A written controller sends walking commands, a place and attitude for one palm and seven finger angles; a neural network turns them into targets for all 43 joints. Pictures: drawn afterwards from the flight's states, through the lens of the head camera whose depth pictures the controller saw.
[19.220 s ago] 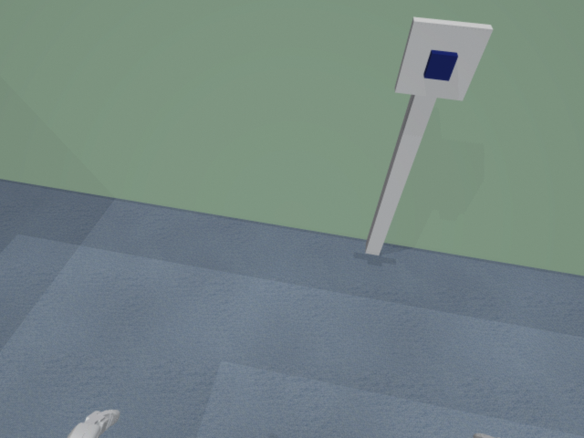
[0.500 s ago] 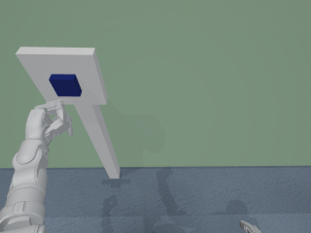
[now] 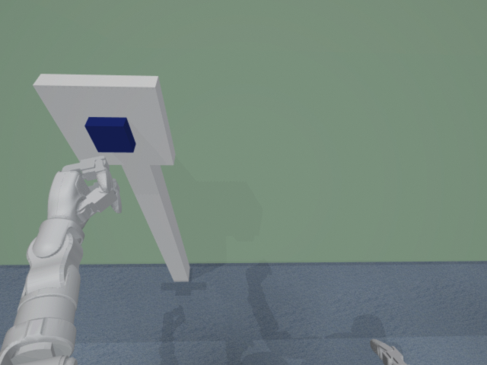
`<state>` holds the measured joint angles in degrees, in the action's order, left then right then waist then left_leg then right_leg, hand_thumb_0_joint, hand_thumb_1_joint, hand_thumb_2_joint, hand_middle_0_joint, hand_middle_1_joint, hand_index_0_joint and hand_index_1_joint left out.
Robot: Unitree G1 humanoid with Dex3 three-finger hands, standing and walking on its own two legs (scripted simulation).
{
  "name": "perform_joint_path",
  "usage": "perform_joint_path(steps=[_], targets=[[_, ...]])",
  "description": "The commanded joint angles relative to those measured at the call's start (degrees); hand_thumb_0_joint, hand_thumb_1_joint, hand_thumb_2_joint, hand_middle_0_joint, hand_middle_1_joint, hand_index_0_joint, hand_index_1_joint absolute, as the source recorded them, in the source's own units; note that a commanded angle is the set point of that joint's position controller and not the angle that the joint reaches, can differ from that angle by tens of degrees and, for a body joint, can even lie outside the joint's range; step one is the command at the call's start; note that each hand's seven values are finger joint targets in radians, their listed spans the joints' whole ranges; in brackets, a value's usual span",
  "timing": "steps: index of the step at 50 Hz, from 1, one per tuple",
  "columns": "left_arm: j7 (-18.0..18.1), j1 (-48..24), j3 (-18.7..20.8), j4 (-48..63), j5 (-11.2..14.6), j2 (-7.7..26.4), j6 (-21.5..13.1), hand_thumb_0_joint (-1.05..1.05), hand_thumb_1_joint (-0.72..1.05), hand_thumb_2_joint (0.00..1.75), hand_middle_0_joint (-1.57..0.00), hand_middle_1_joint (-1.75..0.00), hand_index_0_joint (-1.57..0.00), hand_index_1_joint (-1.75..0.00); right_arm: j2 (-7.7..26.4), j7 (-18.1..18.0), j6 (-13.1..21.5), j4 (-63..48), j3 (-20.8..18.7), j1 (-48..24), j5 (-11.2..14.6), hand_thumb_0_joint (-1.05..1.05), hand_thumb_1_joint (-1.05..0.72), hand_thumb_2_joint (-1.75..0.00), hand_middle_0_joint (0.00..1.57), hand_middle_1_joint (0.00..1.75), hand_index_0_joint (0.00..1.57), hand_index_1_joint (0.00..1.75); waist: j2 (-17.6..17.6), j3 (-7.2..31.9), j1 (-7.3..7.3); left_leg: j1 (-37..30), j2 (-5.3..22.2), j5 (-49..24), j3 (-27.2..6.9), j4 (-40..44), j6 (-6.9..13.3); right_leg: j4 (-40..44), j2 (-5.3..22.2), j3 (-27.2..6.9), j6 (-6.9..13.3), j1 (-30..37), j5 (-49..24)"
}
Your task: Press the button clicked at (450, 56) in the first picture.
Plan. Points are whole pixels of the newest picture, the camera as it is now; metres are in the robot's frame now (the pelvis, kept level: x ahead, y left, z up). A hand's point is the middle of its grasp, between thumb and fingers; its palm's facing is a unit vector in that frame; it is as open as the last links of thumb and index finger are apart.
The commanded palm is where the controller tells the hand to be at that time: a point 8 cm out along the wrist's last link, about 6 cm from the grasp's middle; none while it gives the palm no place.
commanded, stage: aim a knuckle at the button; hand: left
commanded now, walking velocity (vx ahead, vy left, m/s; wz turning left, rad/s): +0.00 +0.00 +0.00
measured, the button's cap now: (112, 134) +0.47 +0.24 +0.11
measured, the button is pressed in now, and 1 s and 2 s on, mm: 0 0 1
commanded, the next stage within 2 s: press the button with the knuckle in 1.24 s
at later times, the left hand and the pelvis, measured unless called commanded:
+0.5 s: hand (109, 189) +0.36 +0.23 +0.09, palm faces +0.08 -1.00 -0.02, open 3.1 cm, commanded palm +0.33 +0.27 +0.09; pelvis -0.01 +0.00 +0.00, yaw +0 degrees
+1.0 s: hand (116, 189) +0.37 +0.22 +0.08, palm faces +0.06 -1.00 +0.00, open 3.1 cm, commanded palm +0.33 +0.27 +0.08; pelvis -0.01 -0.01 +0.00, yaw +1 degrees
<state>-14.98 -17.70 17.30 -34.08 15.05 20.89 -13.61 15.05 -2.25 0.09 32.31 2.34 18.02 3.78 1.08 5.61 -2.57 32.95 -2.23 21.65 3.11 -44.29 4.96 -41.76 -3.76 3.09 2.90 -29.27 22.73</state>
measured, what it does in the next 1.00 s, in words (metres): stands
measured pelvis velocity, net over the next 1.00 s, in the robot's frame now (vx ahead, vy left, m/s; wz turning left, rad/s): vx -0.01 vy -0.01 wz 0.01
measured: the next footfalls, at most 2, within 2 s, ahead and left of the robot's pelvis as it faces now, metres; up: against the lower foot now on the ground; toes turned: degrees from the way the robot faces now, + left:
none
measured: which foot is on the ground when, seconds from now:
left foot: down 0.00-1.00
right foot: down 0.00-1.00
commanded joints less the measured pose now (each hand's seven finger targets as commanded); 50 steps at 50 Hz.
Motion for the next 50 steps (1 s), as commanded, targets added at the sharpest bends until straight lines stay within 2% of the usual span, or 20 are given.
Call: perform_joint_path(steps=[1, 4, 8, 9, 13, 16, 18, 21, 23, 24, 25, 27, 28, 33, 37, 38, 41, 44, 45, 50], targets=[[0.68, -16.31, 0.66, 18.54, 0.74, 9.52, -4.96, 0.00, 0.90, 0.90, -1.30, -1.50, -1.30, -1.50, 8.85, -0.17, 2.68, -7.24, -4.22, -0.59, -0.35, 0.00, -0.90, -0.90, 0.20, 0.30, 0.20, 0.30, 5.42, 18.31, 0.17, -19.29, 3.53, -26.60, -7.88, 4.17, -3.72, 3.48, 1.26, -2.15, -1.10, 0.60, -19.99], [1.48, -20.92, -2.14, 19.20, 0.39, 7.80, -5.68, 0.00, 0.90, 0.90, -1.30, -1.50, -1.30, -1.50, 9.06, -0.44, 3.07, -5.68, -4.14, -0.39, -0.50, 0.00, -0.90, -0.90, 0.20, 0.30, 0.20, 0.30, 4.23, 15.81, -1.76, -20.01, 4.15, -24.10, -9.63, 4.38, -4.35, 3.60, 0.99, -1.47, -0.99, -2.86, -15.86], [2.87, -22.81, -3.11, 16.36, -0.55, 6.96, -5.17, 0.00, 0.90, 0.90, -1.30, -1.50, -1.30, -1.50, 9.36, -0.76, 3.55, -4.33, -4.12, -0.83, -0.53, 0.00, -0.90, -0.90, 0.20, 0.30, 0.20, 0.30, 5.12, 14.94, -1.55, -21.05, 4.22, -18.40, -11.49, 5.92, -5.10, 3.90, 1.33, -0.95, -0.76, -5.26, -11.06], [3.23, -23.82, -3.44, 15.52, -0.78, 6.90, -4.83, 0.00, 0.90, 0.90, -1.30, -1.50, -1.30, -1.50, 9.55, -0.80, 3.51, -4.21, -4.04, -0.74, -0.58, 0.00, -0.90, -0.90, 0.20, 0.30, 0.20, 0.30, 3.26, 14.58, -2.02, -20.37, 4.27, -16.89, -11.67, 6.01, -4.79, 3.91, 1.32, -0.92, -0.80, -5.43, -10.52], [4.43, -24.35, 1.40, 8.81, -1.47, 12.11, -3.51, 0.00, 0.90, 0.90, -1.30, -1.50, -1.30, -1.50, 9.75, -1.13, 2.91, -3.97, -3.51, -1.04, -0.65, 0.00, -0.90, -0.90, 0.20, 0.30, 0.20, 0.30, 0.22, 13.59, -0.71, -15.96, 3.47, -12.49, -10.66, 6.98, -4.15, 4.63, 1.69, -1.48, -0.79, -2.41, -9.59], [4.51, -23.03, 4.12, 7.68, -1.53, 14.65, -3.67, 0.00, 0.90, 0.90, -1.30, -1.50, -1.30, -1.50, 9.33, -1.10, 2.48, -4.99, -3.14, -1.16, -0.67, 0.00, -0.90, -0.90, 0.20, 0.30, 0.20, 0.30, 1.05, 15.54, 0.95, -14.10, 2.84, -14.95, -9.01, 6.53, -3.84, 4.32, 1.85, -2.12, -0.66, 1.81, -12.69], [3.79, -22.16, 3.08, 9.41, -1.21, 13.34, -4.34, 0.00, 0.90, 0.90, -1.30, -1.50, -1.30, -1.50, 9.05, -0.78, 2.64, -5.66, -3.17, -1.23, -0.65, 0.00, -0.90, -0.90, 0.20, 0.30, 0.20, 0.30, 4.11, 17.09, 1.16, -15.98, 2.83, -18.68, -8.38, 5.85, -4.05, 4.03, 1.76, -2.20, -0.55, 2.33, -15.46], [2.18, -17.75, 2.66, 11.53, -0.48, 12.22, -5.38, 0.00, 0.90, 0.90, -1.30, -1.50, -1.30, -1.50, 8.99, -0.27, 2.69, -6.47, -3.60, -0.88, -0.59, 0.00, -0.90, -0.90, 0.20, 0.30, 0.20, 0.30, 3.82, 18.65, 1.55, -17.41, 3.19, -23.58, -8.04, 5.10, -4.26, 3.75, 1.40, -2.14, -0.67, 3.05, -18.43], [1.03, -17.15, 0.60, 12.86, 0.17, 10.04, -5.33, 0.00, 0.90, 0.90, -1.30, -1.50, -1.30, -1.50, 8.95, -0.09, 2.76, -6.51, -3.74, -0.93, -0.34, 0.00, -0.90, -0.90, 0.20, 0.30, 0.20, 0.30, 4.76, 17.27, 0.66, -17.98, 3.33, -23.84, -8.00, 4.89, -4.21, 4.12, 1.26, -2.02, -0.73, 1.71, -18.57], [0.31, -16.42, -1.26, 12.10, 0.78, 7.58, -4.85, 0.00, 0.90, 0.90, -1.30, -1.50, -1.30, -1.50, 8.86, -0.01, 2.82, -6.61, -3.80, -0.77, -0.25, 0.00, -0.90, -0.90, 0.20, 0.30, 0.20, 0.30, 1.80, 16.04, -0.22, -16.99, 3.30, -23.11, -7.98, 4.73, -3.71, 4.45, 1.12, -1.96, -0.90, 1.72, -18.71], [0.09, -15.41, 1.30, 11.38, 1.19, 10.27, -4.34, 0.00, 0.90, 0.90, -1.30, -1.50, -1.30, -1.50, 9.36, -0.12, 2.76, -6.32, -4.05, -0.81, -0.07, 0.00, -0.90, -0.90, 0.20, 0.30, 0.20, 0.30, 0.86, 14.68, 0.44, -15.51, 3.29, -21.40, -7.75, 5.00, -3.57, 4.76, 1.09, -2.12, -0.91, 1.79, -18.40], [-0.53, -15.60, 0.25, 11.60, 1.86, 9.15, -3.28, 0.00, 0.90, 0.90, -1.30, -1.50, -1.30, -1.50, 9.46, -0.39, 2.69, -6.60, -3.94, -1.22, 0.06, 0.00, -0.90, -0.90, 0.20, 0.30, 0.20, 0.30, -0.46, 12.96, -0.25, -12.98, 2.70, -17.70, -6.98, 5.34, -2.83, 5.38, 1.37, -2.47, -1.20, 2.43, -17.90], [-0.39, -15.17, 1.99, 11.36, 1.81, 10.90, -2.98, 0.00, 0.90, 0.90, -1.30, -1.50, -1.30, -1.50, 9.62, -0.56, 2.63, -6.37, -4.02, -1.11, 0.12, 0.00, -0.90, -0.90, 0.20, 0.30, 0.20, 0.30, -0.56, 12.28, 0.14, -12.42, 2.76, -16.71, -7.31, 5.65, -2.93, 5.33, 1.38, -2.24, -1.04, 2.03, -16.81], [1.47, -25.29, -0.91, 17.60, 0.28, 10.10, -5.68, 0.00, 0.90, 0.90, -1.30, -1.50, -1.30, -1.50, 9.16, -0.92, 3.36, -5.30, -3.75, -1.87, -0.28, 0.00, -0.90, -0.90, 0.20, 0.30, 0.20, 0.30, 5.83, 14.00, -1.45, -16.83, 2.97, -13.65, -8.89, 5.57, -3.27, 4.85, 1.47, -2.35, -0.85, -2.43, -11.42], [3.10, -25.84, 1.27, 17.45, -0.41, 12.69, -7.72, 0.00, 0.90, 0.90, -1.30, -1.50, -1.30, -1.50, 9.24, -1.27, 3.91, -4.09, -3.66, -1.73, -0.55, 0.00, -0.90, -0.90, 0.20, 0.30, 0.20, 0.30, 5.04, 17.30, -1.02, -18.41, 3.16, -14.29, -9.54, 5.56, -3.45, 4.48, 1.41, -2.50, -0.79, -0.98, -11.31], [3.06, -25.21, 0.46, 16.29, -0.31, 11.40, -7.46, 0.00, 0.90, 0.90, -1.30, -1.50, -1.30, -1.50, 9.02, -1.17, 4.10, -4.09, -3.51, -1.99, -0.56, 0.00, -0.90, -0.90, 0.20, 0.30, 0.20, 0.30, 4.96, 17.27, -0.99, -18.34, 2.98, -14.28, -9.29, 5.52, -3.39, 4.54, 1.47, -2.49, -0.89, -0.66, -11.59], [2.43, -23.44, 2.51, 7.98, -0.44, 13.81, -4.89, 0.00, 0.90, 0.90, -1.30, -1.50, -1.30, -1.50, 9.32, -1.41, 3.28, -3.72, -3.13, -1.78, -0.23, 0.00, -0.90, -0.90, 0.20, 0.30, 0.20, 0.30, 0.93, 13.51, -0.99, -12.51, 2.58, -11.63, -8.11, 5.69, -2.71, 5.35, 1.73, -3.05, -1.24, 1.46, -11.94], [1.00, -21.07, 0.98, 4.40, -0.18, 11.68, -2.30, 0.00, 0.90, 0.90, -1.30, -1.50, -1.30, -1.50, 9.28, -1.16, 2.88, -5.01, -3.04, -1.58, -0.06, 0.00, -0.90, -0.90, 0.20, 0.30, 0.20, 0.30, 1.35, 13.20, -0.19, -11.06, 2.10, -12.38, -7.40, 5.63, -2.53, 5.56, 2.02, -3.07, -1.06, 2.79, -13.69], [0.74, -20.22, 2.33, 4.19, -0.14, 13.21, -1.84, 0.00, 0.90, 0.90, -1.30, -1.50, -1.30, -1.50, 9.38, -1.14, 2.68, -5.37, -3.07, -1.59, 0.03, 0.00, -0.90, -0.90, 0.20, 0.30, 0.20, 0.30, 1.37, 13.52, 0.48, -10.57, 2.11, -14.03, -7.03, 5.50, -2.60, 5.38, 2.16, -3.29, -1.03, 3.89, -15.67], [-0.30, -17.94, 3.04, 9.62, 1.07, 12.81, -3.57, 0.00, 0.90, 0.90, -1.30, -1.50, -1.30, -1.50, 9.09, -0.57, 2.44, -7.02, -3.40, -1.29, -0.11, 0.00, -0.90, -0.90, 0.20, 0.30, 0.20, 0.30, 0.40, 15.91, 0.86, -11.12, 2.25, -18.70, -6.18, 4.41, -2.40, 4.34, 1.85, -3.56, -1.25, 5.70, -21.00]])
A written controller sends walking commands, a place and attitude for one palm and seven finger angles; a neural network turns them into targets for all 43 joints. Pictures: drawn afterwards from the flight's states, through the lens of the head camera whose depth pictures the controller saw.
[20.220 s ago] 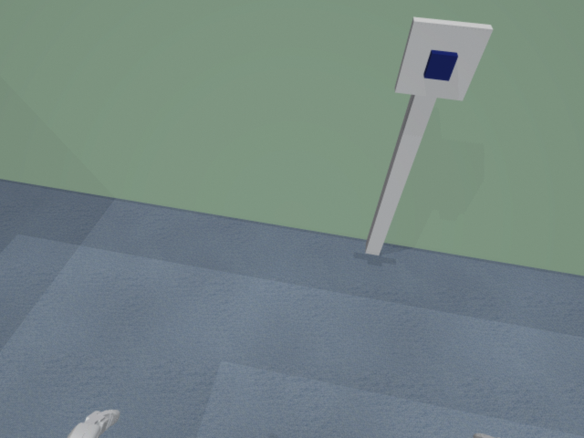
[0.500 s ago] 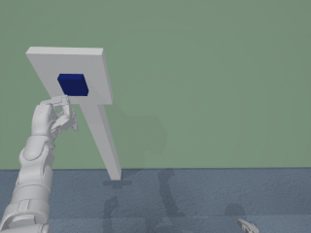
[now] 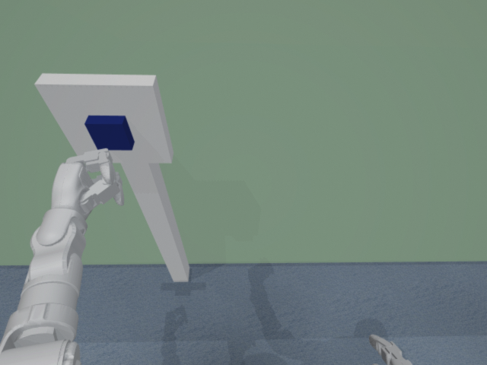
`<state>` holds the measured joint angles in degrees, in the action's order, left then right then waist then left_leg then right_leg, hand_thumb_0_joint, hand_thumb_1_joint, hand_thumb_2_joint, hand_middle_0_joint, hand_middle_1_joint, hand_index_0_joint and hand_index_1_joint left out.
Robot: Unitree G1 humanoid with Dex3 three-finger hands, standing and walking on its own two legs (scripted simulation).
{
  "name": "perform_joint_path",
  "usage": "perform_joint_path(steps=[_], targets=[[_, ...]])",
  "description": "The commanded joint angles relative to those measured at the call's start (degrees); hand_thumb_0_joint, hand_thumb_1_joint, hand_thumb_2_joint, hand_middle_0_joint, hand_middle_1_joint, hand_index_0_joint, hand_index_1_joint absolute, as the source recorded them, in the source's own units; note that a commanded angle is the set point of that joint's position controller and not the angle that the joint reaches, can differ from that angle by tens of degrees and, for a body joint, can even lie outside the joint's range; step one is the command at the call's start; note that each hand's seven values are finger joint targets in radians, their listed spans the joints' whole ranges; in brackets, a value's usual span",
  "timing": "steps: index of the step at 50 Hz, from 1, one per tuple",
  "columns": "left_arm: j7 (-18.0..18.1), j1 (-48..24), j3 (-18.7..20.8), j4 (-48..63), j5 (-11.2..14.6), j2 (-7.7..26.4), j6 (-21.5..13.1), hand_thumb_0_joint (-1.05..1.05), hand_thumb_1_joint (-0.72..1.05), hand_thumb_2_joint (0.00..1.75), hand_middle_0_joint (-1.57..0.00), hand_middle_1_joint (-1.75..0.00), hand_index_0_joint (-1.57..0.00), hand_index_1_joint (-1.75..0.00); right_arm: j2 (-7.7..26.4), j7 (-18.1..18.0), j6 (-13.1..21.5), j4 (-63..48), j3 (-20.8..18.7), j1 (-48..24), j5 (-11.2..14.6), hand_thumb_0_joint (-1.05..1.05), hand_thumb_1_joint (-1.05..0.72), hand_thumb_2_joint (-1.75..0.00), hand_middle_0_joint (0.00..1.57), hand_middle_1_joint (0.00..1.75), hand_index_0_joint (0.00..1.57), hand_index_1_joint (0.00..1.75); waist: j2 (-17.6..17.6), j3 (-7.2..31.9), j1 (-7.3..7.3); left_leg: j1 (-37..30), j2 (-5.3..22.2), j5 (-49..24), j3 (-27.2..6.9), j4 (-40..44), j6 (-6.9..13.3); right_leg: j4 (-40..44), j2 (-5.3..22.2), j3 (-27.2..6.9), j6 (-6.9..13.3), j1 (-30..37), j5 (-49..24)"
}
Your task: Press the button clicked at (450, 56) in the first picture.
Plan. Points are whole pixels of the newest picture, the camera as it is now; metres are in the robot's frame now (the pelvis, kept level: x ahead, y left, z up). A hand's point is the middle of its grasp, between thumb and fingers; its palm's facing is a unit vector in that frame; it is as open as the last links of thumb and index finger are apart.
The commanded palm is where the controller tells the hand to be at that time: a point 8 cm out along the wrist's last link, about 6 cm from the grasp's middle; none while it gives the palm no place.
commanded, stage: aim a knuckle at the button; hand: left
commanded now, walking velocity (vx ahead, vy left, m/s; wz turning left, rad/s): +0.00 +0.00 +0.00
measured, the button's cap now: (111, 132) +0.48 +0.25 +0.11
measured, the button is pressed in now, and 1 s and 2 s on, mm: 0 1 9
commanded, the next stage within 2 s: press the button with the knuckle in 0.24 s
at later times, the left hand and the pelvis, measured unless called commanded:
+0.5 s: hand (108, 183) +0.38 +0.23 +0.09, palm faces +0.08 -1.00 +0.00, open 3.1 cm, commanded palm +0.35 +0.28 +0.09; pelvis +0.00 +0.00 +0.00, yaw +0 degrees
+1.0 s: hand (120, 166) +0.42 +0.22 +0.09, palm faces +0.05 -1.00 +0.00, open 3.0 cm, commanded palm +0.40 +0.28 +0.09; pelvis +0.00 +0.01 +0.00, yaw +0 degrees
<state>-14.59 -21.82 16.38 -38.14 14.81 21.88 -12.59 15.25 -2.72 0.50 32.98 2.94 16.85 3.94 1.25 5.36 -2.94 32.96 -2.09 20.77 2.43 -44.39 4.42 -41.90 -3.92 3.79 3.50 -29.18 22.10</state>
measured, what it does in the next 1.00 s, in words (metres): stands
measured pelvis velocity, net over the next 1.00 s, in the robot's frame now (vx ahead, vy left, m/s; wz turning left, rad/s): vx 0.00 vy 0.01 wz -0.01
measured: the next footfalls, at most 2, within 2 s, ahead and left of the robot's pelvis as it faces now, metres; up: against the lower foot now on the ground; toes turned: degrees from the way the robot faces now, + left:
none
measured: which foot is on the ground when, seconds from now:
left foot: down 0.00-1.00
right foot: down 0.00-1.00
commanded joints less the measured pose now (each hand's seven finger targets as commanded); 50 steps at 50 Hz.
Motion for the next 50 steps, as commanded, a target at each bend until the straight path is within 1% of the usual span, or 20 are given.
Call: perform_joint_path(steps=[1, 4, 6, 8, 9, 13, 14, 17, 19, 21, 24, 26, 27, 29, 32, 36, 39, 41, 44, 50], targets=[[-0.51, -13.55, 3.75, 15.91, 1.40, 11.24, -5.48, 0.00, 0.90, 0.90, -1.30, -1.50, -1.30, -1.50, 8.69, 0.10, 2.17, -7.81, -4.15, -0.07, -0.32, 0.00, -0.90, -0.90, 0.20, 0.30, 0.20, 0.30, 1.68, 16.64, 1.37, -12.56, 2.21, -19.16, -5.67, 4.39, -1.94, 4.19, 1.87, -4.01, -1.70, 5.05, -20.79], [0.06, -13.89, 1.97, 20.98, 1.40, 9.64, -7.41, 0.00, 0.90, 0.90, -1.30, -1.50, -1.30, -1.50, 8.65, 0.35, 2.53, -7.51, -4.53, 0.12, -0.42, 0.00, -0.90, -0.90, 0.20, 0.30, 0.20, 0.30, 2.80, 17.92, 0.32, -15.84, 2.62, -21.67, -6.26, 3.72, -2.09, 3.80, 1.46, -3.84, -1.76, 3.20, -20.71], [0.68, -14.84, 3.24, 19.86, 1.11, 11.09, -7.28, 0.00, 0.90, 0.90, -1.30, -1.50, -1.30, -1.50, 8.94, 0.12, 2.44, -6.51, -4.61, 0.24, -0.45, 0.00, -0.90, -0.90, 0.20, 0.30, 0.20, 0.30, 2.14, 16.29, -0.21, -15.19, 2.70, -18.93, -6.54, 4.01, -2.13, 4.10, 1.38, -3.76, -1.95, 1.61, -18.37], [0.95, -18.00, 0.83, 19.37, 0.88, 9.06, -6.91, 0.00, 0.90, 0.90, -1.30, -1.50, -1.30, -1.50, 8.73, -0.09, 2.50, -5.91, -4.36, -0.18, -0.34, 0.00, -0.90, -0.90, 0.20, 0.30, 0.20, 0.30, 1.96, 14.47, -1.31, -14.25, 2.46, -15.85, -6.56, 4.38, -1.94, 4.60, 1.53, -3.74, -2.11, 0.62, -16.26], [1.24, -18.20, 2.49, 19.70, 0.78, 10.90, -6.89, 0.00, 0.90, 0.90, -1.30, -1.50, -1.30, -1.50, 9.01, -0.28, 2.54, -5.67, -4.62, 0.06, -0.45, 0.00, -0.90, -0.90, 0.20, 0.30, 0.20, 0.30, 0.59, 15.44, -1.00, -13.81, 2.51, -15.76, -6.59, 4.13, -1.75, 4.54, 1.56, -3.93, -2.05, 1.70, -16.25], [1.52, -17.85, 3.25, 19.48, 0.05, 12.33, -6.40, 0.00, 0.90, 0.90, -1.30, -1.50, -1.30, -1.50, 8.88, -0.58, 2.49, -5.30, -4.33, -0.25, -0.46, 0.00, -0.90, -0.90, 0.20, 0.30, 0.20, 0.30, 4.39, 17.78, -0.10, -15.93, 2.35, -17.82, -6.74, 4.51, -2.21, 4.39, 1.84, -3.94, -1.79, 2.57, -17.33], [1.37, -17.08, 2.42, 18.80, 0.21, 11.23, -6.12, 0.00, 0.90, 0.90, -1.30, -1.50, -1.30, -1.50, 8.80, -0.50, 2.51, -5.39, -4.24, -0.04, -0.56, 0.00, -0.90, -0.90, 0.20, 0.30, 0.20, 0.30, 3.07, 17.73, -0.27, -15.32, 2.28, -17.65, -6.54, 4.19, -1.93, 4.53, 1.80, -4.11, -1.89, 3.18, -17.73], [0.94, -13.79, 5.53, 16.04, 0.82, 13.76, -5.32, 0.00, 0.90, 0.90, -1.30, -1.50, -1.30, -1.50, 8.79, -0.64, 2.23, -5.81, -4.01, -0.58, -0.42, 0.00, -0.90, -0.90, 0.20, 0.30, 0.20, 0.30, 2.00, 16.44, 0.82, -12.47, 2.04, -16.98, -5.84, 4.59, -1.79, 4.91, 1.93, -4.55, -2.01, 5.47, -19.07], [0.28, -15.09, 5.60, 13.84, 1.11, 14.03, -4.81, 0.00, 0.90, 0.90, -1.30, -1.50, -1.30, -1.50, 8.82, -0.64, 2.00, -5.71, -3.94, -0.37, -0.24, 0.00, -0.90, -0.90, 0.20, 0.30, 0.20, 0.30, 0.44, 15.18, 0.44, -10.83, 1.95, -16.58, -5.51, 4.40, -1.52, 5.11, 2.07, -4.83, -2.08, 6.42, -20.05], [-0.31, -15.44, 5.35, 12.43, 1.10, 13.74, -4.02, 0.00, 0.90, 0.90, -1.30, -1.50, -1.30, -1.50, 8.82, -0.66, 1.80, -6.08, -3.86, -0.38, -0.10, 0.00, -0.90, -0.90, 0.20, 0.30, 0.20, 0.30, 1.72, 14.19, 0.55, -10.49, 1.92, -16.36, -5.26, 4.62, -1.62, 5.15, 2.13, -4.66, -2.04, 5.62, -20.18], [-1.25, -19.52, 4.00, 10.29, 1.17, 12.96, -3.62, 0.00, 0.90, 0.90, -1.30, -1.50, -1.30, -1.50, 9.05, -0.74, 1.48, -5.88, -3.91, 0.29, -0.01, 0.00, -0.90, -0.90, 0.20, 0.30, 0.20, 0.30, 0.09, 13.20, -0.83, -10.09, 2.06, -15.23, -5.46, 4.18, -1.37, 5.42, 2.04, -4.80, -2.16, 4.09, -18.87], [-1.62, -20.27, 4.37, 9.66, 0.93, 13.75, -3.91, 0.00, 0.90, 0.90, -1.30, -1.50, -1.30, -1.50, 9.32, -0.80, 1.34, -6.00, -3.98, 0.61, -0.04, 0.00, -0.90, -0.90, 0.20, 0.30, 0.20, 0.30, 1.04, 14.05, -0.60, -10.70, 2.10, -15.24, -5.77, 4.20, -1.52, 5.13, 1.94, -4.56, -2.00, 3.08, -17.96], [-1.81, -23.49, 2.27, 10.44, 0.84, 11.99, -4.48, 0.00, 0.90, 0.90, -1.30, -1.50, -1.30, -1.50, 9.16, -0.77, 1.42, -5.83, -3.94, 0.54, -0.05, 0.00, -0.90, -0.90, 0.20, 0.30, 0.20, 0.30, 2.46, 14.31, -1.34, -12.05, 2.12, -15.14, -6.02, 4.12, -1.63, 5.08, 1.93, -4.39, -1.95, 1.57, -16.99], [-1.75, -26.95, 1.99, 11.34, 0.72, 12.25, -5.81, 0.00, 0.90, 0.90, -1.30, -1.50, -1.30, -1.50, 9.29, -0.69, 1.56, -5.20, -4.15, 1.03, -0.22, 0.00, -0.90, -0.90, 0.20, 0.30, 0.20, 0.30, 3.43, 15.43, -1.85, -13.92, 2.41, -15.41, -6.80, 3.55, -1.77, 4.81, 1.68, -4.25, -1.65, -0.06, -15.50], [-1.27, -27.66, 3.66, 10.59, 0.35, 14.22, -7.12, 0.00, 0.90, 0.90, -1.30, -1.50, -1.30, -1.50, 9.61, -0.63, 1.56, -4.42, -4.33, 1.79, -0.46, 0.00, -0.90, -0.90, 0.20, 0.30, 0.20, 0.30, 4.27, 18.65, -1.29, -16.00, 2.55, -16.68, -7.50, 3.43, -2.21, 4.15, 1.59, -3.98, -1.52, -0.51, -15.28], [-0.13, -30.00, 1.50, 7.28, -0.59, 12.28, -7.04, 0.00, 0.90, 0.90, -1.30, -1.50, -1.30, -1.50, 9.58, -0.39, 1.31, -3.91, -4.14, 2.18, -0.47, 0.00, -0.90, -0.90, 0.20, 0.30, 0.20, 0.30, 4.53, 17.17, -1.87, -16.45, 2.86, -16.23, -8.45, 3.88, -2.76, 3.84, 1.43, -3.07, -1.45, -3.31, -13.20], [1.01, -29.65, 4.86, 4.99, -1.05, 15.74, -6.67, 0.00, 0.90, 0.90, -1.30, -1.50, -1.30, -1.50, 10.17, -0.32, 0.93, -3.74, -4.36, 3.13, -0.78, 0.00, -0.90, -0.90, 0.20, 0.30, 0.20, 0.30, 2.08, 18.40, -1.07, -15.51, 2.85, -16.97, -8.53, 3.79, -2.64, 3.66, 1.34, -3.11, -1.38, -1.75, -13.85], [1.45, -27.95, 5.13, 4.33, -1.20, 15.44, -6.44, 0.00, 0.90, 0.90, -1.30, -1.50, -1.30, -1.50, 9.88, -0.21, 0.69, -4.25, -4.24, 3.37, -0.77, 0.00, -0.90, -0.90, 0.20, 0.30, 0.20, 0.30, 2.64, 19.01, -0.44, -15.39, 2.74, -19.09, -7.89, 3.94, -2.79, 3.50, 1.41, -3.15, -1.47, -0.53, -15.92], [1.39, -30.58, 3.95, 4.00, -1.43, 14.49, -6.82, 0.00, 0.90, 0.90, -1.30, -1.50, -1.30, -1.50, 9.82, 0.12, 0.42, -4.00, -4.27, 4.20, -0.92, 0.00, -0.90, -0.90, 0.20, 0.30, 0.20, 0.30, 3.08, 19.02, -1.08, -15.21, 2.85, -20.60, -7.70, 3.36, -2.83, 3.12, 1.23, -3.16, -1.47, -0.81, -17.03], [1.03, -32.12, 6.02, 1.05, -1.37, 16.53, -7.47, 0.00, 0.90, 0.90, -1.30, -1.50, -1.30, -1.50, 10.10, 0.14, -0.46, -3.72, -4.52, 5.36, -0.87, 0.00, -0.90, -0.90, 0.20, 0.30, 0.20, 0.30, 0.85, 18.22, -1.66, -13.64, 2.90, -19.60, -7.02, 3.09, -2.38, 3.54, 1.01, -3.59, -1.78, -0.64, -17.44]])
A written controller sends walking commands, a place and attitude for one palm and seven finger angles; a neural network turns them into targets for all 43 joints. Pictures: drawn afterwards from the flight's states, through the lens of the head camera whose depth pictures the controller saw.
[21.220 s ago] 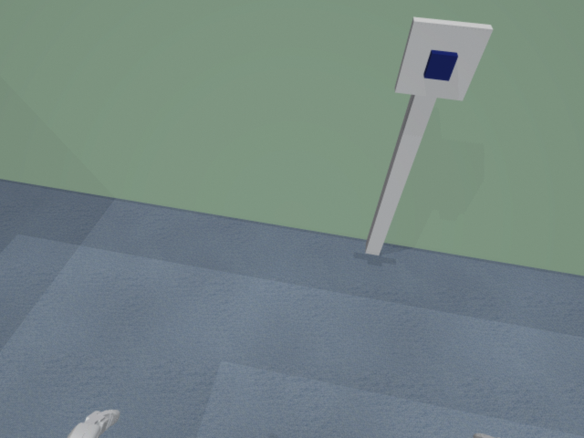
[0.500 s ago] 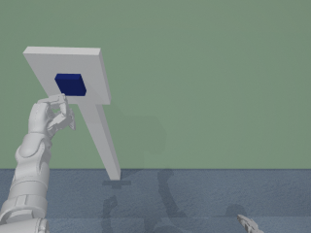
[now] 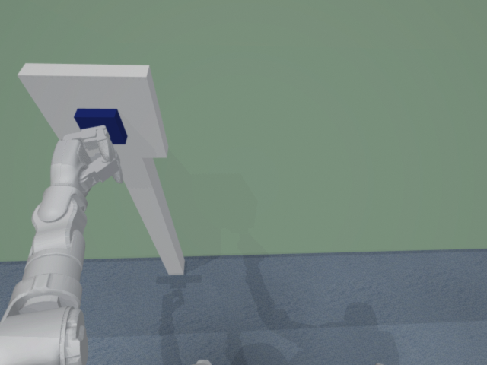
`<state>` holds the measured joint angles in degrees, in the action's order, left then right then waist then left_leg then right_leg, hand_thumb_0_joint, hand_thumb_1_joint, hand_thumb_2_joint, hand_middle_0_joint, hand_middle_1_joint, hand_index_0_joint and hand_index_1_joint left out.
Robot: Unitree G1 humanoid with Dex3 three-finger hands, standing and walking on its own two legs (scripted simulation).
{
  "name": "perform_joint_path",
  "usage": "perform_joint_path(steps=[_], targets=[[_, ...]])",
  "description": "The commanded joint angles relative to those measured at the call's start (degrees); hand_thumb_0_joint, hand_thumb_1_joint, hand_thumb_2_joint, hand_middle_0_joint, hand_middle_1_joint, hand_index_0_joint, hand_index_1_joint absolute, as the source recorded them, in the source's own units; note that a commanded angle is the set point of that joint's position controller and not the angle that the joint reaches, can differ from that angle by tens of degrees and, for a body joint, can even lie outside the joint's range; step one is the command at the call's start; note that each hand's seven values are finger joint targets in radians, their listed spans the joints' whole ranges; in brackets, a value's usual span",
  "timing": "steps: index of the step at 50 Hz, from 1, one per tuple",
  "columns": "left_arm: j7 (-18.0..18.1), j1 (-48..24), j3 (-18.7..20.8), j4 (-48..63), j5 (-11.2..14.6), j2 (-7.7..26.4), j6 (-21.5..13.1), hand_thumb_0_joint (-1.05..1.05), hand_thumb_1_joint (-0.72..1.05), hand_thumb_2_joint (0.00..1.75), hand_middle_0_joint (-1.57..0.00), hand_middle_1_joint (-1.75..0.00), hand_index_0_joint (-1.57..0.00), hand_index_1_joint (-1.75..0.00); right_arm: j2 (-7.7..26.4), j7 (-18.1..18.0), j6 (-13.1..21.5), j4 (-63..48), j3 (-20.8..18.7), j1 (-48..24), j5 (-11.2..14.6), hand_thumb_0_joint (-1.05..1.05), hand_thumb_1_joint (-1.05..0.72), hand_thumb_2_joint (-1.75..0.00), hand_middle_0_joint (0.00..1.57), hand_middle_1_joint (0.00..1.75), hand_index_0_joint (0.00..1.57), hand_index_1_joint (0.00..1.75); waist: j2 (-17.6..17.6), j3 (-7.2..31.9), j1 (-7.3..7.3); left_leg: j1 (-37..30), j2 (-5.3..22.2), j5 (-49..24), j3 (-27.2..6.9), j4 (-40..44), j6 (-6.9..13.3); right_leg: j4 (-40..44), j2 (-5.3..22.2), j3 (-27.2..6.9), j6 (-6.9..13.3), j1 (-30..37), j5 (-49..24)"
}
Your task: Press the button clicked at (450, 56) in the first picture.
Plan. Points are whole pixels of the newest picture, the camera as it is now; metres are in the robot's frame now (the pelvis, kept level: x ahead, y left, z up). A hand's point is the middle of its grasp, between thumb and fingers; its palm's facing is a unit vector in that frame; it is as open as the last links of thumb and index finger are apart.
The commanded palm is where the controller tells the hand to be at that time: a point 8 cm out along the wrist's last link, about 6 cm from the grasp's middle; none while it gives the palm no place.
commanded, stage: press the button with the knuckle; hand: left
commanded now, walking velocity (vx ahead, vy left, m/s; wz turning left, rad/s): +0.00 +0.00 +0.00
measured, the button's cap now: (103, 125) +0.48 +0.24 +0.12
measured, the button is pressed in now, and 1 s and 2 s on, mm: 1 9 0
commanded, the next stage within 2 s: hold the button down briefly in 0.44 s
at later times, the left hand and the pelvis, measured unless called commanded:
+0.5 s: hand (112, 157) +0.43 +0.22 +0.09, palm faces +0.08 -1.00 -0.02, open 2.9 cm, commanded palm +0.42 +0.26 +0.09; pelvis -0.02 -0.01 -0.01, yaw +1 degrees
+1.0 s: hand (112, 156) +0.43 +0.22 +0.09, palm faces +0.08 -1.00 -0.02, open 2.9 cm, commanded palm +0.42 +0.26 +0.09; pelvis -0.03 -0.02 -0.01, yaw +2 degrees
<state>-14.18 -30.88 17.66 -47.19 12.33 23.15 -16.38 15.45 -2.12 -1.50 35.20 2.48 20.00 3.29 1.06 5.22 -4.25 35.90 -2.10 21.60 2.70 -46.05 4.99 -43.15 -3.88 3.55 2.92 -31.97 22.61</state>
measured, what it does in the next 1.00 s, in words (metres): stands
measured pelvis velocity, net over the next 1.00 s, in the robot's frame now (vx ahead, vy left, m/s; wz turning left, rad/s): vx -0.03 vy -0.02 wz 0.04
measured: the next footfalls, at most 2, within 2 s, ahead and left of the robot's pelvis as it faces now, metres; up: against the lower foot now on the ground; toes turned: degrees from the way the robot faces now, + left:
none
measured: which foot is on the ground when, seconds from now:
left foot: down 0.00-1.00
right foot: down 0.00-1.00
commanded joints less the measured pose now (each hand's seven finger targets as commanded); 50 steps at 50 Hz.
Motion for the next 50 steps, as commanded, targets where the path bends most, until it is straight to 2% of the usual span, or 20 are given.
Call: perform_joint_path(steps=[1, 5, 8, 9, 14, 17, 19, 20, 21, 22, 24, 25, 29, 32, 35, 36, 37, 44, 48, 50], targets=[[0.43, -24.43, 4.80, 10.19, 1.09, 15.77, -3.85, 0.00, 0.90, 0.90, -1.30, -1.50, -1.30, -1.50, 9.95, -0.53, 1.48, -5.75, -3.94, 2.14, -0.24, 0.00, -0.90, -0.90, 0.20, 0.30, 0.20, 0.30, 2.24, 18.11, -0.47, -16.31, 2.88, -19.50, -7.32, 4.87, -3.03, 4.72, 1.06, -3.29, -1.16, 1.69, -17.17], [0.31, -28.17, 4.60, 9.68, 0.40, 16.36, -4.98, 0.00, 0.90, 0.90, -1.30, -1.50, -1.30, -1.50, 10.01, -0.65, 1.29, -4.86, -4.12, 2.76, -0.33, 0.00, -0.90, -0.90, 0.20, 0.30, 0.20, 0.30, 4.66, 19.65, -1.01, -18.65, 3.08, -19.47, -7.96, 4.41, -3.20, 4.52, 0.91, -3.33, -1.01, -0.56, -15.66], [0.11, -32.04, 2.25, 8.96, 0.09, 14.77, -5.87, 0.00, 0.90, 0.90, -1.30, -1.50, -1.30, -1.50, 9.87, -0.67, 1.36, -4.26, -3.85, 2.78, -0.36, 0.00, -0.90, -0.90, 0.20, 0.30, 0.20, 0.30, 6.15, 18.78, -1.99, -19.52, 3.27, -18.04, -8.85, 4.59, -3.52, 4.51, 0.87, -2.89, -0.85, -2.87, -13.49], [0.16, -33.46, 1.26, 8.94, 0.16, 13.57, -6.24, 0.00, 0.90, 0.90, -1.30, -1.50, -1.30, -1.50, 9.80, -0.56, 1.44, -4.15, -3.92, 2.95, -0.43, 0.00, -0.90, -0.90, 0.20, 0.30, 0.20, 0.30, 5.85, 19.11, -2.44, -20.12, 3.27, -18.00, -9.20, 4.41, -3.45, 4.42, 0.79, -2.79, -0.78, -3.41, -13.07], [0.66, -38.74, 2.96, 2.27, -0.11, 16.62, -6.73, 0.00, 0.90, 0.90, -1.30, -1.50, -1.30, -1.50, 10.59, -0.95, 1.47, -2.78, -3.58, 3.62, -0.44, 0.00, -0.90, -0.90, 0.20, 0.30, 0.20, 0.30, 2.22, 16.96, -3.59, -16.29, 3.18, -11.66, -9.44, 4.62, -2.73, 5.09, 0.98, -3.27, -1.11, -4.28, -9.25], [0.67, -41.22, 1.37, 0.62, -1.13, 15.45, -7.43, 0.00, 0.90, 0.90, -1.30, -1.50, -1.30, -1.50, 10.46, -0.87, 1.66, -2.64, -3.51, 3.74, -0.57, 0.00, -0.90, -0.90, 0.20, 0.30, 0.20, 0.30, 6.21, 18.52, -3.62, -17.72, 3.06, -11.13, -9.84, 4.49, -3.07, 4.44, 1.04, -3.15, -0.93, -6.14, -8.20], [0.79, -43.91, 1.46, 0.11, -1.47, 16.22, -8.08, 0.00, 0.90, 0.90, -1.30, -1.50, -1.30, -1.50, 10.67, -0.73, 1.75, -2.15, -3.52, 4.27, -0.79, 0.00, -0.90, -0.90, 0.20, 0.30, 0.20, 0.30, 6.68, 18.99, -4.31, -18.27, 3.22, -10.97, -10.34, 4.02, -3.09, 4.19, 0.98, -3.18, -0.89, -7.37, -7.82], [0.96, -43.42, 3.09, -0.39, -1.64, 18.07, -8.42, 0.00, 0.90, 0.90, -1.30, -1.50, -1.30, -1.50, 10.91, -0.72, 1.69, -2.04, -3.61, 4.62, -0.87, 0.00, -0.90, -0.90, 0.20, 0.30, 0.20, 0.30, 6.08, 20.42, -3.66, -18.40, 3.29, -11.30, -10.52, 3.91, -3.19, 3.98, 0.93, -3.18, -0.85, -6.79, -7.90], [0.73, -44.73, 1.12, -0.54, -1.60, 16.31, -8.57, 0.00, 0.90, 0.90, -1.30, -1.50, -1.30, -1.50, 10.71, -0.72, 1.77, -2.09, -3.48, 4.35, -0.74, 0.00, -0.90, -0.90, 0.20, 0.30, 0.20, 0.30, 6.38, 19.94, -4.69, -18.28, 3.20, -10.92, -10.25, 3.79, -3.07, 4.27, 0.90, -3.37, -1.02, -7.14, -7.84], [0.89, -44.50, 2.42, -1.04, -1.45, 17.29, -8.84, 0.00, 0.90, 0.90, -1.30, -1.50, -1.30, -1.50, 10.88, -0.71, 1.79, -1.85, -3.59, 4.69, -0.85, 0.00, -0.90, -0.90, 0.20, 0.30, 0.20, 0.30, 5.00, 20.20, -4.20, -17.85, 3.32, -10.42, -10.51, 3.82, -3.07, 4.23, 0.84, -3.23, -1.01, -6.89, -7.53], [0.71, -46.93, 0.38, -0.88, -1.14, 15.25, -9.20, 0.00, 0.90, 0.90, -1.30, -1.50, -1.30, -1.50, 10.77, -0.63, 1.96, -1.65, -3.47, 4.68, -0.80, 0.00, -0.90, -0.90, 0.20, 0.30, 0.20, 0.30, 5.03, 19.77, -5.51, -17.63, 3.28, -9.63, -10.44, 3.56, -2.77, 4.42, 0.81, -3.45, -1.13, -7.52, -7.31], [0.84, -46.78, 1.43, -2.00, -1.22, 16.21, -9.20, 0.00, 0.90, 0.90, -1.30, -1.50, -1.30, -1.50, 11.00, -0.71, 1.98, -1.32, -3.57, 4.83, -0.85, 0.00, -0.90, -0.90, 0.20, 0.30, 0.20, 0.30, 5.09, 19.63, -5.06, -17.36, 3.37, -8.82, -10.63, 3.72, -2.90, 4.32, 0.79, -3.32, -1.12, -8.03, -6.68], [0.89, -49.23, 0.48, -3.59, -1.42, 16.22, -9.09, 0.00, 0.90, 0.90, -1.30, -1.50, -1.30, -1.50, 11.13, -0.77, 2.36, -0.97, -3.25, 5.16, -0.82, 0.00, -0.90, -0.90, 0.20, 0.30, 0.20, 0.30, 4.86, 18.04, -6.09, -14.66, 3.08, -5.30, -10.44, 3.64, -2.40, 4.70, 0.88, -3.89, -1.24, -8.14, -4.75], [0.78, -49.50, 1.42, -5.16, -1.94, 18.62, -8.59, 0.00, 0.90, 0.90, -1.30, -1.50, -1.30, -1.50, 11.43, -0.93, 2.37, -0.79, -3.08, 5.55, -0.75, 0.00, -0.90, -0.90, 0.20, 0.30, 0.20, 0.30, 4.76, 18.01, -6.06, -12.30, 2.94, -3.80, -10.06, 3.40, -2.19, 4.75, 1.03, -4.29, -1.43, -7.70, -3.71], [0.29, -51.17, -1.19, -5.42, -1.91, 15.63, -8.38, 0.00, 0.90, 0.90, -1.30, -1.50, -1.30, -1.50, 11.21, -0.92, 2.84, -0.52, -3.03, 5.73, -0.68, 0.00, -0.90, -0.90, 0.20, 0.30, 0.20, 0.30, 6.20, 18.14, -6.97, -13.70, 3.09, -2.74, -10.56, 3.47, -2.26, 4.59, 1.04, -4.06, -1.47, -9.51, -3.20], [0.42, -50.83, 1.30, -6.05, -1.68, 18.52, -8.16, 0.00, 0.90, 0.90, -1.30, -1.50, -1.30, -1.50, 11.62, -1.03, 2.90, -0.30, -3.14, 6.18, -0.80, 0.00, -0.90, -0.90, 0.20, 0.30, 0.20, 0.30, 5.25, 18.44, -6.54, -12.65, 3.10, -2.39, -10.42, 3.18, -2.15, 4.72, 1.01, -4.22, -1.47, -8.86, -2.93], [0.20, -50.89, 0.83, -6.12, -1.69, 18.74, -7.94, 0.00, 0.90, 0.90, -1.30, -1.50, -1.30, -1.50, 11.63, -1.10, 2.88, -0.43, -2.97, 6.11, -0.61, 0.00, -0.90, -0.90, 0.20, 0.30, 0.20, 0.30, 5.63, 18.54, -6.69, -11.92, 3.05, -1.91, -10.27, 3.24, -2.15, 4.74, 1.11, -4.36, -1.50, -8.56, -2.51], [-0.11, -51.64, -1.44, -5.73, -1.32, 15.65, -7.24, 0.00, 0.90, 0.90, -1.30, -1.50, -1.30, -1.50, 11.42, -0.94, 3.72, -0.52, -3.04, 6.48, -0.67, 0.00, -0.90, -0.90, 0.20, 0.30, 0.20, 0.30, 5.44, 18.86, -7.25, -12.03, 2.99, -1.55, -10.50, 2.82, -1.99, 4.56, 1.10, -4.21, -1.47, -9.28, -2.40], [-0.22, -46.68, 1.02, -5.89, -1.15, 17.57, -6.88, 0.00, 0.90, 0.90, -1.30, -1.50, -1.30, -1.50, 11.33, -0.65, 3.56, -1.31, -3.17, 6.35, -0.70, 0.00, -0.90, -0.90, 0.20, 0.30, 0.20, 0.30, 5.06, 19.58, -5.25, -10.27, 2.60, -2.98, -9.28, 2.53, -2.02, 4.68, 1.08, -4.54, -1.36, -6.43, -3.07], [-0.70, -45.71, -0.30, -5.68, -0.89, 15.99, -6.77, 0.00, 0.90, 0.90, -1.30, -1.50, -1.30, -1.50, 11.06, -0.54, 3.36, -1.68, -3.08, 5.88, -0.48, 0.00, -0.90, -0.90, 0.20, 0.30, 0.20, 0.30, 4.40, 19.04, -5.50, -9.88, 2.56, -3.55, -8.91, 2.25, -1.82, 4.90, 1.09, -4.86, -1.45, -6.00, -3.57]])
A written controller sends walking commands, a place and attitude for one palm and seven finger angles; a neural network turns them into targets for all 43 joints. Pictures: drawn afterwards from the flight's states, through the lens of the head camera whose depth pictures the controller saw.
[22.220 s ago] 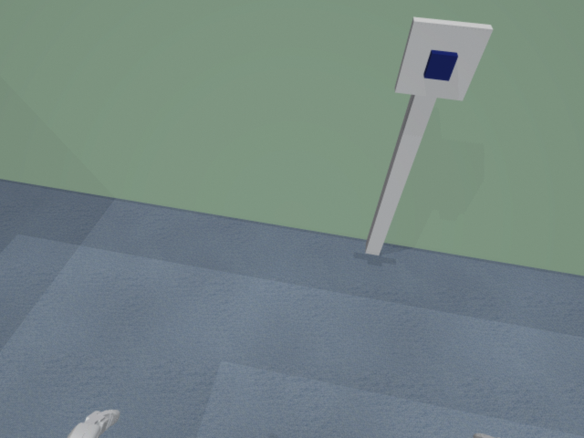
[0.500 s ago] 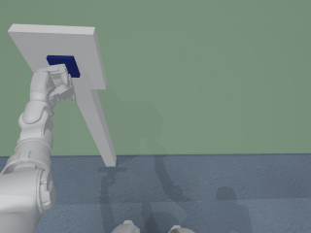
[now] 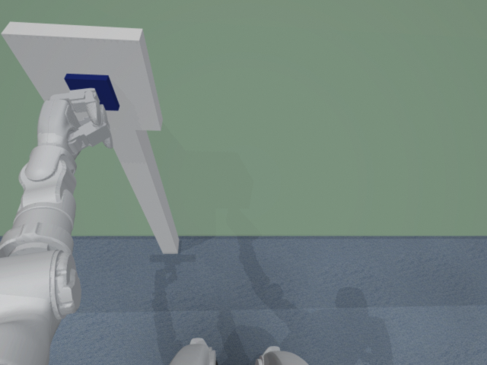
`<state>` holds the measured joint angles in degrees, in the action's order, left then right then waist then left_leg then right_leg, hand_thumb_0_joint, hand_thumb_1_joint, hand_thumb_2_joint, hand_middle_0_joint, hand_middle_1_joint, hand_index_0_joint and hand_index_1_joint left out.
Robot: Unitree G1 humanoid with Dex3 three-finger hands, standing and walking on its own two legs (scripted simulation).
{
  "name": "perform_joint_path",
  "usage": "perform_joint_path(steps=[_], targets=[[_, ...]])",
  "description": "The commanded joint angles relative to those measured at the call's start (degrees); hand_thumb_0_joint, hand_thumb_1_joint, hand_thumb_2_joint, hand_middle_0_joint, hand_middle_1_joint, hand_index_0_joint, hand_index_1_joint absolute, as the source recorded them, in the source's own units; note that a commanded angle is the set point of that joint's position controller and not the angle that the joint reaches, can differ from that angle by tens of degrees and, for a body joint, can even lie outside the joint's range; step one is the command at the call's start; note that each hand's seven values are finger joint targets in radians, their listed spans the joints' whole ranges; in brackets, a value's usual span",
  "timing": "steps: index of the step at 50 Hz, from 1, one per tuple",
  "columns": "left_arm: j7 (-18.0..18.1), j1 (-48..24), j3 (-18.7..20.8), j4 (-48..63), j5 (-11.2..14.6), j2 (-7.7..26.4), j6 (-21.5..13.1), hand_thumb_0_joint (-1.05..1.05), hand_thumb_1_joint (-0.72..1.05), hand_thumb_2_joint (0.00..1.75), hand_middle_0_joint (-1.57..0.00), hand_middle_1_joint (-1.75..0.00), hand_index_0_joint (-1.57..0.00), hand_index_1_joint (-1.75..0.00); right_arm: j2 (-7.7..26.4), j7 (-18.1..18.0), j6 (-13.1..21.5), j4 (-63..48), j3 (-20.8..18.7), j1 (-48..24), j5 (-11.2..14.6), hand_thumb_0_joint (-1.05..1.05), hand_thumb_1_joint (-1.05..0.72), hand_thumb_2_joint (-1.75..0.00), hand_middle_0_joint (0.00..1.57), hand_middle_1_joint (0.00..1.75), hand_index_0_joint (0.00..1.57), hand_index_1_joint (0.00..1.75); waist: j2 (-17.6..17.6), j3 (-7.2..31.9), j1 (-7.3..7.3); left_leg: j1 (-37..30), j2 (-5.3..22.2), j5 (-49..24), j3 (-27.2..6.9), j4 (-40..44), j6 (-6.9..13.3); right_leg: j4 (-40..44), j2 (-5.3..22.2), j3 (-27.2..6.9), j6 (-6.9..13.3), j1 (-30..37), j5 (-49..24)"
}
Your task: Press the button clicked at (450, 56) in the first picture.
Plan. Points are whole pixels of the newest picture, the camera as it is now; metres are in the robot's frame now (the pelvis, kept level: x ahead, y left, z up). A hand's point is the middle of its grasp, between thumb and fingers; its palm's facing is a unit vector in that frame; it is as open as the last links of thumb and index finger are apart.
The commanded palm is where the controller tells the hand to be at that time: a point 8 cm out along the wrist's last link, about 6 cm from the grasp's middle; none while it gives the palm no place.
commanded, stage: pull the fist back off the button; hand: left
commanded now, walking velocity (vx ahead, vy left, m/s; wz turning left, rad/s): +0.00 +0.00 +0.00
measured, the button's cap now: (95, 89) +0.52 +0.24 +0.13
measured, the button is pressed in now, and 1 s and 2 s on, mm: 9 0 0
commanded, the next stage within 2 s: draw the hand back to the body in 0.84 s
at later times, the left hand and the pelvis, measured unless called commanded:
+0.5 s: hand (104, 149) +0.42 +0.21 +0.10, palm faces +0.01 -1.00 -0.01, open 3.1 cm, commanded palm +0.38 +0.26 +0.10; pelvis +0.03 +0.01 +0.01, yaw -2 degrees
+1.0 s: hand (96, 175) +0.37 +0.21 +0.10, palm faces +0.01 -1.00 +0.00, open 3.1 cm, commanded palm +0.34 +0.27 +0.11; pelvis +0.02 +0.01 +0.02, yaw +0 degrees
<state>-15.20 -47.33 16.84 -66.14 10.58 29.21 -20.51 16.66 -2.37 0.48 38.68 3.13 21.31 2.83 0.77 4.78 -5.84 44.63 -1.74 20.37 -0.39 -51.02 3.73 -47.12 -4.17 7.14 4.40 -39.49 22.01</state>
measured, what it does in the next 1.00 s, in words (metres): stands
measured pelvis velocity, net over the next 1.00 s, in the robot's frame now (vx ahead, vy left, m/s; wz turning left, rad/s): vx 0.02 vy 0.01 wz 0.00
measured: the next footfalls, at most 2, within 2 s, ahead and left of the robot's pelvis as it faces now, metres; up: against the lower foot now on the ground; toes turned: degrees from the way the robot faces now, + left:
none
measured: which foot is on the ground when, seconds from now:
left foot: down 0.00-1.00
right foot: down 0.00-1.00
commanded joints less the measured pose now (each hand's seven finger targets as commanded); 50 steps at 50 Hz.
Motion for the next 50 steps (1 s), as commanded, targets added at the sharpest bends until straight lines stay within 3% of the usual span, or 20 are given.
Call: perform_joint_path(steps=[1, 6, 11, 12, 14, 16, 19, 20, 21, 24, 29, 30, 36, 37, 38, 39, 41, 44, 48, 50], targets=[[0.14, -29.70, 0.53, 15.01, 0.84, 10.34, -2.89, 0.00, 0.90, 0.90, -1.30, -1.50, -1.30, -1.50, 9.81, -0.24, 1.32, -5.31, -3.77, 4.43, -0.06, 0.00, -0.90, -0.90, 0.20, 0.30, 0.20, 0.30, 5.33, 19.67, -3.70, -18.58, 2.20, -2.89, -5.66, 7.17, -0.56, 8.77, 1.43, -8.51, -2.96, 2.04, -3.52], [-0.46, -22.07, 2.95, 17.57, 1.41, 11.84, -2.65, 0.00, 0.90, 0.90, -1.30, -1.50, -1.30, -1.50, 9.33, -0.10, 0.62, -7.12, -3.93, 3.52, 0.30, 0.00, -0.90, -0.90, 0.20, 0.30, 0.20, 0.30, 4.58, 20.48, -1.24, -18.40, 1.98, -6.06, -4.59, 7.26, -0.50, 8.59, 1.35, -8.69, -2.81, 6.21, -6.99], [-0.94, -13.61, 3.65, 24.45, 2.81, 10.85, -2.46, 0.00, 0.90, 0.90, -1.30, -1.50, -1.30, -1.50, 8.80, -0.08, 0.18, -9.33, -4.06, 1.78, 0.72, 0.00, -0.90, -0.90, 0.20, 0.30, 0.20, 0.30, 5.59, 21.58, 1.00, -20.98, 1.88, -10.38, -3.92, 8.02, -0.63, 8.41, 1.23, -8.34, -2.60, 9.22, -11.65], [-0.90, -11.78, 2.71, 26.29, 3.11, 9.16, -2.29, 0.00, 0.90, 0.90, -1.30, -1.50, -1.30, -1.50, 8.51, -0.03, 0.17, -9.92, -4.06, 1.30, 0.84, 0.00, -0.90, -0.90, 0.20, 0.30, 0.20, 0.30, 5.55, 21.52, 1.03, -22.04, 1.89, -11.20, -3.92, 8.31, -0.63, 8.47, 1.13, -8.06, -2.57, 9.13, -12.31], [-0.63, -8.76, 2.24, 28.64, 3.69, 7.78, -1.85, 0.00, 0.90, 0.90, -1.30, -1.50, -1.30, -1.50, 8.28, 0.06, 0.29, -10.39, -4.07, 0.63, 0.90, 0.00, -0.90, -0.90, 0.20, 0.30, 0.20, 0.30, 4.87, 20.24, 1.24, -22.36, 1.99, -12.54, -3.66, 8.48, -0.53, 8.71, 1.05, -7.92, -2.56, 9.74, -13.78], [-0.26, -2.93, 5.52, 29.40, 3.99, 10.48, -0.97, 0.00, 0.90, 0.90, -1.30, -1.50, -1.30, -1.50, 8.48, -0.06, 0.02, -11.23, -4.17, 0.22, 0.98, 0.00, -0.90, -0.90, 0.20, 0.30, 0.20, 0.30, 1.47, 18.97, 2.56, -20.08, 1.89, -12.73, -3.23, 9.10, -0.42, 8.95, 1.14, -8.12, -2.74, 12.40, -15.29], [0.10, 3.63, 4.93, 35.20, 4.53, 8.12, -0.21, 0.00, 0.90, 0.90, -1.30, -1.50, -1.30, -1.50, 7.96, 0.28, 0.39, -12.90, -4.32, -1.00, 0.95, 0.00, -0.90, -0.90, 0.20, 0.30, 0.20, 0.30, 2.23, 19.72, 3.84, -21.94, 1.78, -16.31, -2.92, 9.50, -0.54, 8.54, 1.18, -7.79, -2.58, 14.47, -18.79], [0.06, 4.86, 3.35, 36.14, 4.52, 6.25, 0.21, 0.00, 0.90, 0.90, -1.30, -1.50, -1.30, -1.50, 7.64, 0.37, 0.36, -13.17, -4.12, -1.63, 1.14, 0.00, -0.90, -0.90, 0.20, 0.30, 0.20, 0.30, 3.61, 18.15, 3.40, -22.71, 1.84, -17.14, -2.69, 9.69, -0.59, 8.69, 1.21, -7.73, -2.66, 13.32, -19.61], [0.32, 5.52, 4.22, 38.14, 4.63, 6.92, 0.34, 0.00, 0.90, 0.90, -1.30, -1.50, -1.30, -1.50, 7.64, 0.48, 0.39, -13.20, -4.28, -1.72, 1.01, 0.00, -0.90, -0.90, 0.20, 0.30, 0.20, 0.30, 3.59, 18.38, 3.81, -23.40, 1.95, -18.23, -2.97, 9.84, -0.80, 8.45, 1.14, -7.43, -2.63, 13.50, -20.12], [0.78, 10.27, 1.82, 44.41, 5.05, 3.19, 1.07, 0.00, 0.90, 0.90, -1.30, -1.50, -1.30, -1.50, 7.29, 0.71, 0.84, -14.26, -4.49, -2.62, 0.99, 0.00, -0.90, -0.90, 0.20, 0.30, 0.20, 0.30, 3.86, 19.02, 3.68, -26.87, 2.27, -22.36, -3.34, 9.90, -1.12, 8.32, 1.00, -6.68, -2.59, 12.81, -21.37], [1.65, 16.44, 3.40, 49.87, 5.93, 3.32, 2.31, 0.00, 0.90, 0.90, -1.30, -1.50, -1.30, -1.50, 7.33, 0.43, 1.43, -14.39, -4.69, -4.04, 0.79, 0.00, -0.90, -0.90, 0.20, 0.30, 0.20, 0.30, 0.73, 17.63, 3.99, -26.57, 2.22, -22.60, -3.15, 10.13, -1.13, 8.76, 1.03, -6.80, -2.89, 14.23, -22.39], [1.59, 15.79, 1.60, 51.39, 5.74, 1.60, 2.35, 0.00, 0.90, 0.90, -1.30, -1.50, -1.30, -1.50, 7.00, 0.43, 1.60, -14.50, -4.47, -4.84, 0.90, 0.00, -0.90, -0.90, 0.20, 0.30, 0.20, 0.30, 3.20, 17.28, 3.75, -27.49, 2.26, -22.84, -3.27, 10.51, -1.50, 8.66, 1.20, -6.67, -2.84, 13.25, -22.05], [1.21, 20.43, 0.05, 57.95, 5.94, -0.15, 2.62, 0.00, 0.90, 0.90, -1.30, -1.50, -1.30, -1.50, 6.72, 0.10, 2.58, -14.45, -4.50, -6.60, 0.66, 0.00, -0.90, -0.90, 0.20, 0.30, 0.20, 0.30, 5.17, 17.66, 3.77, -30.80, 2.47, -25.29, -4.30, 10.46, -2.52, 8.67, 1.24, -6.02, -2.55, 12.20, -20.93], [1.02, 22.52, -0.21, 58.04, 6.17, -1.06, 2.82, 0.00, 0.90, 0.90, -1.30, -1.50, -1.30, -1.50, 6.57, 0.10, 2.80, -14.50, -4.59, -6.90, 0.68, 0.00, -0.90, -0.90, 0.20, 0.30, 0.20, 0.30, 5.22, 17.36, 4.24, -31.31, 2.59, -25.07, -4.64, 10.78, -2.86, 8.81, 1.20, -5.70, -2.47, 11.66, -19.81], [0.93, 21.56, -1.43, 58.49, 6.23, -1.91, 3.12, 0.00, 0.90, 0.90, -1.30, -1.50, -1.30, -1.50, 6.63, 0.04, 2.98, -14.53, -4.37, -7.40, 0.65, 0.00, -0.90, -0.90, 0.20, 0.30, 0.20, 0.30, 5.95, 16.30, 3.74, -30.95, 2.51, -23.62, -4.69, 10.92, -2.88, 9.02, 1.25, -5.63, -2.45, 10.98, -18.95], [1.10, 20.14, -1.55, 57.49, 6.25, -1.82, 3.47, 0.00, 0.90, 0.90, -1.30, -1.50, -1.30, -1.50, 6.85, -0.13, 2.99, -14.05, -4.40, -7.06, 0.63, 0.00, -0.90, -0.90, 0.20, 0.30, 0.20, 0.30, 2.87, 15.15, 2.78, -29.65, 2.60, -21.31, -4.98, 10.85, -2.53, 9.13, 1.14, -5.48, -2.52, 10.63, -17.82], [1.40, 16.19, -1.98, 54.32, 5.75, -1.70, 4.48, 0.00, 0.90, 0.90, -1.30, -1.50, -1.30, -1.50, 7.10, -0.64, 2.92, -13.37, -4.15, -7.65, 0.71, 0.00, -0.90, -0.90, 0.20, 0.30, 0.20, 0.30, 2.15, 11.94, 1.96, -27.52, 2.41, -15.04, -5.39, 11.77, -2.40, 9.83, 1.32, -5.40, -2.58, 8.62, -13.75], [2.10, 14.44, -0.39, 53.11, 5.62, -0.11, 4.95, 0.00, 0.90, 0.90, -1.30, -1.50, -1.30, -1.50, 7.27, -1.09, 3.08, -13.27, -4.03, -7.95, 0.66, 0.00, -0.90, -0.90, 0.20, 0.30, 0.20, 0.30, 0.66, 12.51, 2.50, -26.62, 2.08, -11.78, -5.57, 12.32, -1.96, 10.43, 1.61, -5.83, -2.37, 9.81, -11.55], [2.34, 13.73, -2.70, 55.30, 4.87, -1.81, 4.22, 0.00, 0.90, 0.90, -1.30, -1.50, -1.30, -1.50, 6.72, -0.88, 3.80, -13.63, -3.71, -8.45, 0.53, 0.00, -0.90, -0.90, 0.20, 0.30, 0.20, 0.30, 6.81, 15.91, 3.60, -31.07, 2.32, -14.03, -6.60, 12.69, -3.09, 9.76, 1.78, -5.39, -1.96, 8.80, -11.26], [2.53, 18.11, 0.55, 56.13, 5.19, 1.25, 4.12, 0.00, 0.90, 0.90, -1.30, -1.50, -1.30, -1.50, 6.89, -0.78, 3.92, -14.20, -3.79, -8.81, 0.49, 0.00, -0.90, -0.90, 0.20, 0.30, 0.20, 0.30, 4.77, 17.74, 5.07, -30.53, 2.25, -14.68, -6.05, 13.07, -2.70, 10.23, 1.69, -5.91, -1.93, 12.30, -12.40]])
